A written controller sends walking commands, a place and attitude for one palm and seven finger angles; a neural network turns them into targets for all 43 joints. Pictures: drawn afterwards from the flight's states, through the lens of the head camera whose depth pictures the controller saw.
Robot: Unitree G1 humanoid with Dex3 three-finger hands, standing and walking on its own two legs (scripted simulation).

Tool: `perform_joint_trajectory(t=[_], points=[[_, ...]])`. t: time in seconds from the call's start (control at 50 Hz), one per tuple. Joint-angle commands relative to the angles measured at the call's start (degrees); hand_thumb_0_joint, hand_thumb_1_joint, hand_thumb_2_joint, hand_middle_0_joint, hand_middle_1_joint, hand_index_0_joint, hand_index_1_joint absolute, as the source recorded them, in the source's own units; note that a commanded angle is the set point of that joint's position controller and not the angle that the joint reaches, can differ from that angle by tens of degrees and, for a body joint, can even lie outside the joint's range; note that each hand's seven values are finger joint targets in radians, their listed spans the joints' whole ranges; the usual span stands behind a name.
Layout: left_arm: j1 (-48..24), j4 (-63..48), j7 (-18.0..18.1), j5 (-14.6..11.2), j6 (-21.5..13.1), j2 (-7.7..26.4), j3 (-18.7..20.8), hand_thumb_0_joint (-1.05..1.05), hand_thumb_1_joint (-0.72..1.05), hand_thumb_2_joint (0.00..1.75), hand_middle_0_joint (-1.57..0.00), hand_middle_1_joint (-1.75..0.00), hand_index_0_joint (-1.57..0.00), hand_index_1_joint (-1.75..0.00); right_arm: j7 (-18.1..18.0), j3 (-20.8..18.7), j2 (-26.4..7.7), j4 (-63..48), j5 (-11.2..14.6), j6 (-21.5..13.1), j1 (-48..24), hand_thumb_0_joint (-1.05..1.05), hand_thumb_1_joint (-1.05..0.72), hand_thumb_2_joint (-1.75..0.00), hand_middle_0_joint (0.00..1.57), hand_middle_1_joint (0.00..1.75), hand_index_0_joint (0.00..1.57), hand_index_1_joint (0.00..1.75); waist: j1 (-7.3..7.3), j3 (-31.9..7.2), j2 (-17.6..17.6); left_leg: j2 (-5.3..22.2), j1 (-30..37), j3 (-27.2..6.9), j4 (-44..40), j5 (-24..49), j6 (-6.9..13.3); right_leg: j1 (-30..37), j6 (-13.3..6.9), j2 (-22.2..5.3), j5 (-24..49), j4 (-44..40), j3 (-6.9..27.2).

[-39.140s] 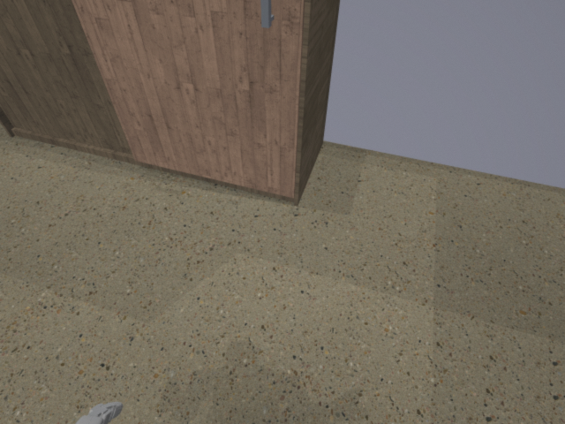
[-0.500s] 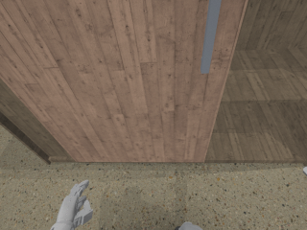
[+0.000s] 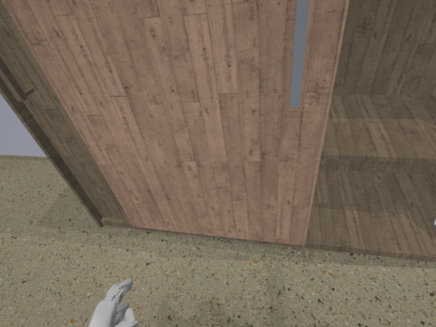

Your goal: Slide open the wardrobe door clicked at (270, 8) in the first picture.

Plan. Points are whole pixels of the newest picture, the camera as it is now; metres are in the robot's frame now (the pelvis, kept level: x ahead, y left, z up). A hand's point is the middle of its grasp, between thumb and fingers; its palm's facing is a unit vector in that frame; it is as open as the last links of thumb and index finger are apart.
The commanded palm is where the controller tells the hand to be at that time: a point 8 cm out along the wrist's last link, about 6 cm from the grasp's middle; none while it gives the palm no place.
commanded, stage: stop stepping back and stand still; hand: right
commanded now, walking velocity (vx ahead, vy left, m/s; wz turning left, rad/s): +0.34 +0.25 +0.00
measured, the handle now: (298, 53) +0.66 -0.19 +0.23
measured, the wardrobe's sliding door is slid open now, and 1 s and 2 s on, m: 0.65 0.65 0.65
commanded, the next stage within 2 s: let the arm hang, fingers relaxed in 1.36 s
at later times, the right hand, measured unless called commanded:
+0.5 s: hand out of the picture +0.16 -0.35 +0.18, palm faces +0.53 +0.81 -0.25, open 7.4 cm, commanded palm +0.08 -0.37 +0.21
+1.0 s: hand out of the picture +0.20 -0.35 +0.18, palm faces +0.46 +0.79 -0.40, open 7.4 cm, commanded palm +0.12 -0.39 +0.21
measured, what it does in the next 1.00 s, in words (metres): steps on the spot: left foot, then right foot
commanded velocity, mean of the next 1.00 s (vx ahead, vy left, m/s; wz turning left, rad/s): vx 0.03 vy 0.09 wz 0.00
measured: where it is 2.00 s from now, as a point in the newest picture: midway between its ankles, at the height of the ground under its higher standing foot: outside the picture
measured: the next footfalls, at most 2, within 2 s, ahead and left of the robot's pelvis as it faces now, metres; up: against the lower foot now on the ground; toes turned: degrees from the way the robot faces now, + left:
left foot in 0.28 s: +0.02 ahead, +0.02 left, +0.00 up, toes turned +0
right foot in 0.44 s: +0.01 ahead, -0.19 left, +0.00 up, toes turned -5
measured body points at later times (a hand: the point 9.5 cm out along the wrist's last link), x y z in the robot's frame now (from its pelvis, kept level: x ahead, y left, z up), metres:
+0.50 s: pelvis -0.06 -0.07 +0.00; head -0.09 -0.10 +0.44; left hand +0.09 +0.18 -0.07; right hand +0.12 -0.39 +0.19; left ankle -0.07 +0.04 -0.69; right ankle -0.05 -0.21 -0.71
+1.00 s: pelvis -0.01 -0.08 +0.02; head +0.03 -0.11 +0.47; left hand +0.18 +0.14 -0.05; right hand +0.17 -0.39 +0.20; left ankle -0.05 +0.02 -0.69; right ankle -0.03 -0.18 -0.71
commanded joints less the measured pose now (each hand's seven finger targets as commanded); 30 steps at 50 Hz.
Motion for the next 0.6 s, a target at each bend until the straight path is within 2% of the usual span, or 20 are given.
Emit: perform_joint_trajectory(t=[0.0,0.04,0.08,0.12,0.18,0.2,0.22,0.24,0.28,0.3,0.32,0.34,0.38,0.4,0.42,0.44,0.46,0.48,0.52,0.58], points=[[-5.1,-10.4,0.6,0.2,-4.5,9.0,2.6,0.00,0.90,0.90,-0.20,-0.30,-0.20,-0.30,-2.3,-9.3,-11.9,-10.2,-0.3,-2.2,-12.9,0.00,-0.90,-0.90,0.20,0.30,0.20,0.30,1.53,9.8,-20.2,-5.0,-18.7,-2.6,20.6,-4.2,1.5,8.0,0.6,-15.9,-11.0,-39.4,34.3],[-6.7,-11.4,-0.7,0.9,-4.9,9.0,2.9,0.00,0.90,0.90,-0.20,-0.30,-0.20,-0.30,-2.1,-11.9,-15.0,-17.8,1.4,-2.4,-7.1,0.00,-0.90,-0.90,0.20,0.30,0.20,0.30,-0.38,1.9,-14.6,-5.4,-16.2,-1.2,22.1,-1.5,2.2,10.0,12.4,-15.7,-22.1,-44.4,32.6],[-7.4,-12.1,-1.8,1.7,-4.7,8.7,3.7,0.00,0.90,0.90,-0.20,-0.30,-0.20,-0.30,-2.0,-9.9,-10.6,-20.7,1.1,-1.5,3.6,0.00,-0.90,-0.90,0.20,0.30,0.20,0.30,-1.64,-0.6,-21.4,-7.4,-5.2,4.5,16.0,2.3,2.5,5.8,18.9,-10.4,-17.4,-46.4,15.8],[-6.1,-12.6,-2.5,2.0,-4.5,8.6,4.3,0.00,0.90,0.90,-0.20,-0.30,-0.20,-0.30,-2.0,-8.6,-8.5,-20.9,0.0,-0.8,12.1,0.00,-0.90,-0.90,0.20,0.30,0.20,0.30,-1.81,-1.0,-27.3,-9.1,7.0,9.6,9.3,4.2,2.5,-2.6,13.2,-6.5,-15.4,-44.4,4.7],[-4.5,-12.2,-1.9,1.4,-2.9,8.6,4.6,0.00,0.90,0.90,-0.20,-0.30,-0.20,-0.30,-2.5,-8.9,-8.7,-13.7,-1.1,0.5,17.1,0.00,-0.90,-0.90,0.20,0.30,0.20,0.30,-2.01,-2.3,-10.8,-8.1,17.6,10.2,-5.3,-0.2,5.0,-7.4,4.4,-6.6,-17.0,-31.1,3.1],[-3.9,-11.3,-1.3,1.0,-1.9,8.9,4.8,0.00,0.90,0.90,-0.20,-0.30,-0.20,-0.30,-2.8,-9.7,-9.7,-11.8,-1.3,1.4,15.8,0.00,-0.90,-0.90,0.20,0.30,0.20,0.30,-2.00,-3.5,-0.1,-3.6,15.4,6.7,-11.3,-1.5,8.0,-6.2,3.5,-3.3,-16.3,-16.9,-0.5],[-3.4,-10.3,-0.7,0.0,-0.8,8.5,5.3,0.00,0.90,0.90,-0.20,-0.30,-0.20,-0.30,-3.0,-10.9,-10.7,-10.0,-1.1,2.3,13.2,0.00,-0.90,-0.90,0.20,0.30,0.20,0.30,-1.31,-3.2,15.7,9.3,5.9,-5.5,-16.9,-0.9,13.0,-5.0,2.9,-0.2,-10.6,9.6,-3.3],[-3.6,-10.1,-0.2,-0.2,-0.3,9.7,5.9,0.00,0.90,0.90,-0.20,-0.30,-0.20,-0.30,-3.1,-10.6,-8.3,-8.7,-0.9,2.3,8.8,0.00,-0.90,-0.90,0.20,0.30,0.20,0.30,0.57,-0.7,13.4,18.4,-4.0,-18.8,-22.8,-5.1,17.0,-8.3,1.1,-0.7,-10.3,24.0,3.3],[-4.5,-8.8,-1.0,1.6,0.0,9.5,4.2,0.00,0.90,0.90,-0.20,-0.30,-0.20,-0.30,-3.8,-17.8,-19.5,-13.8,-0.3,0.4,-8.8,0.00,-0.90,-0.90,0.20,0.30,0.20,0.30,4.58,7.2,8.9,24.6,-25.7,-21.7,-25.7,-13.7,16.7,-3.6,1.4,-9.1,-6.5,33.0,9.1],[-4.1,-8.2,-1.6,2.9,0.5,7.0,2.8,0.00,0.90,0.90,-0.20,-0.30,-0.20,-0.30,-3.5,-16.9,-18.3,-4.9,-0.5,-0.1,-10.0,0.00,-0.90,-0.90,0.20,0.30,0.20,0.30,6.14,5.5,6.7,19.7,-32.3,-11.4,-19.1,-8.4,1.8,7.9,2.4,-10.6,-2.7,25.6,4.9],[-4.2,-7.6,-0.7,2.1,0.9,6.5,3.6,0.00,0.90,0.90,-0.20,-0.30,-0.20,-0.30,-3.4,-11.5,-10.6,2.7,-1.6,1.2,-5.0,0.00,-0.90,-0.90,0.20,0.30,0.20,0.30,2.36,0.3,7.0,12.4,-18.6,-2.7,-20.9,-20.7,6.6,4.8,0.6,-5.0,-4.8,14.0,-4.7],[-6.9,-9.2,-0.1,0.5,-0.1,9.4,4.9,0.00,0.90,0.90,-0.20,-0.30,-0.20,-0.30,-2.9,-6.0,-7.6,-1.4,-1.1,1.9,-10.2,0.00,-0.90,-0.90,0.20,0.30,0.20,0.30,2.86,4.7,5.9,12.9,-23.7,-7.7,-20.3,-23.8,8.6,7.9,0.1,-6.0,-4.7,9.0,-3.4],[-7.8,-7.5,1.5,0.7,-1.2,9.3,3.7,0.00,0.90,0.90,-0.20,-0.30,-0.20,-0.30,-2.9,-1.7,-5.0,-3.7,-1.9,1.7,-10.5,0.00,-0.90,-0.90,0.20,0.30,0.20,0.30,3.07,9.3,-9.6,9.5,-26.6,-4.2,-11.2,-17.3,8.4,16.5,-0.4,-3.0,-7.3,-6.9,-5.2],[-6.9,-8.1,1.7,1.0,-1.9,10.1,3.1,0.00,0.90,0.90,-0.20,-0.30,-0.20,-0.30,-3.0,-1.5,-5.7,-7.8,-1.7,0.9,-10.5,0.00,-0.90,-0.90,0.20,0.30,0.20,0.30,3.18,11.6,-20.6,4.8,-25.8,0.1,-0.7,-11.8,6.4,15.4,-1.3,-4.3,-11.6,-17.1,0.5],[-6.8,-9.2,1.1,1.3,-2.8,11.2,2.8,0.00,0.90,0.90,-0.20,-0.30,-0.20,-0.30,-3.1,-1.6,-5.5,-12.9,-1.5,-0.5,-11.3,0.00,-0.90,-0.90,0.20,0.30,0.20,0.30,2.39,11.5,-34.8,-1.6,-28.5,5.2,12.7,-8.5,2.3,14.3,-4.8,-14.0,-15.9,-27.8,19.3],[-7.0,-10.0,0.6,1.3,-3.2,9.9,2.5,0.00,0.90,0.90,-0.20,-0.30,-0.20,-0.30,-3.2,-3.7,-7.8,-16.4,-1.9,-2.2,-12.2,0.00,-0.90,-0.90,0.20,0.30,0.20,0.30,2.31,13.9,-34.4,-2.2,-27.3,4.6,22.5,-6.4,0.9,8.8,-8.6,-21.7,-14.7,-34.1,30.9],[-7.3,-10.3,0.0,1.4,-3.8,9.5,3.3,0.00,0.90,0.90,-0.20,-0.30,-0.20,-0.30,-3.2,-7.6,-11.0,-17.3,-2.6,-3.5,-11.1,0.00,-0.90,-0.90,0.20,0.30,0.20,0.30,0.18,11.9,-20.5,-0.7,-22.8,1.9,23.8,-0.2,0.6,5.7,-9.6,-21.7,-7.2,-34.0,27.5],[-6.1,-9.8,-0.7,2.2,-4.1,8.5,2.7,0.00,0.90,0.90,-0.20,-0.30,-0.20,-0.30,-2.7,-8.3,-12.4,-21.0,-1.6,-3.6,-10.2,0.00,-0.90,-0.90,0.20,0.30,0.20,0.30,1.36,10.1,-18.1,-1.1,-20.9,1.5,23.4,-0.7,0.3,4.9,-9.2,-20.4,-2.4,-31.4,29.4],[-6.1,-10.6,-1.8,2.2,-4.1,8.7,2.9,0.00,0.90,0.90,-0.20,-0.30,-0.20,-0.30,-2.7,-9.3,-11.4,-21.6,-1.2,-2.8,-4.5,0.00,-0.90,-0.90,0.20,0.30,0.20,0.30,0.67,7.8,-15.9,-0.2,-12.1,1.5,14.2,1.8,0.1,2.0,-7.9,-19.3,6.1,-27.4,20.7],[-5.4,-11.4,-1.9,1.3,-3.3,8.4,3.2,0.00,0.90,0.90,-0.20,-0.30,-0.20,-0.30,-3.5,-12.0,-10.3,-15.0,-0.7,-1.5,4.5,0.00,-0.90,-0.90,0.20,0.30,0.20,0.30,-0.49,1.0,-18.3,-2.7,3.8,6.0,-3.0,6.3,0.7,-1.4,-2.8,-13.2,-3.2,-18.9,4.7]])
